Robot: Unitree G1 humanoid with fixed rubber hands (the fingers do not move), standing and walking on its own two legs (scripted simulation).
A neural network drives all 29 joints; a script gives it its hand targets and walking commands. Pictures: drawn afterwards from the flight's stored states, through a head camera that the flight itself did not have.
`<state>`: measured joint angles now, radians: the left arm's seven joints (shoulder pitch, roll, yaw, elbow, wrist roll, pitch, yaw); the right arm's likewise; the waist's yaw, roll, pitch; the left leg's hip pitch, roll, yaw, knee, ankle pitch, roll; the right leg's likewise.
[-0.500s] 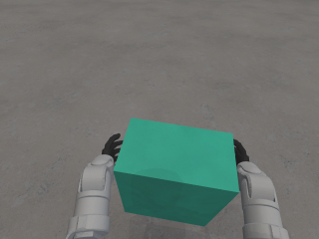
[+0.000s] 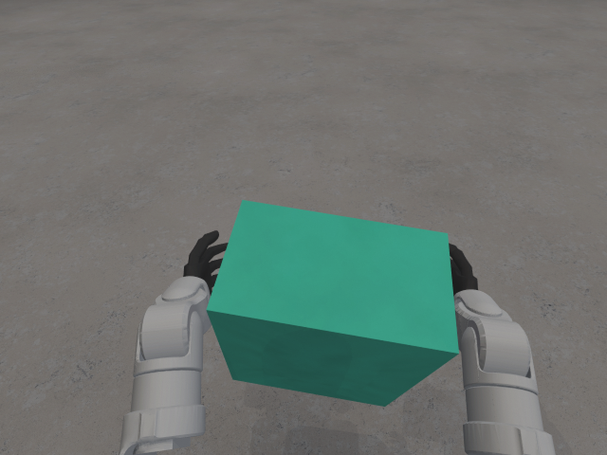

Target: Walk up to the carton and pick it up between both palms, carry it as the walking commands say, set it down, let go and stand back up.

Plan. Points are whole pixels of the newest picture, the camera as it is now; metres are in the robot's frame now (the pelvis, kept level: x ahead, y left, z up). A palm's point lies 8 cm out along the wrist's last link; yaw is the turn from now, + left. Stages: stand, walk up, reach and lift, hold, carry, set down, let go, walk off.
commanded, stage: carry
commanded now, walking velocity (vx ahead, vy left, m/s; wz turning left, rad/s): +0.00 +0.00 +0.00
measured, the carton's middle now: (323, 317) +0.29 +0.01 +0.03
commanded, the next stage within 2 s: none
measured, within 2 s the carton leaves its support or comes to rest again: neither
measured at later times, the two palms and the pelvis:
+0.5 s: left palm (233, 254) +0.34 +0.14 +0.10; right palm (476, 258) +0.35 -0.20 +0.09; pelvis +0.03 -0.03 +0.00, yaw +0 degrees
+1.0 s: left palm (217, 252) +0.33 +0.16 +0.12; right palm (469, 256) +0.34 -0.18 +0.11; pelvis +0.03 -0.01 -0.01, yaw +0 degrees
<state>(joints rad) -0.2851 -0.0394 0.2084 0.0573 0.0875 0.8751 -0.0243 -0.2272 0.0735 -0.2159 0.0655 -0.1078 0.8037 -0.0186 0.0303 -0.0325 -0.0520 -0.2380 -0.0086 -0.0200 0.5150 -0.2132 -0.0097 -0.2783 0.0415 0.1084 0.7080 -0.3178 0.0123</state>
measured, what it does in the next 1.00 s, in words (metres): steps on the spot: left foot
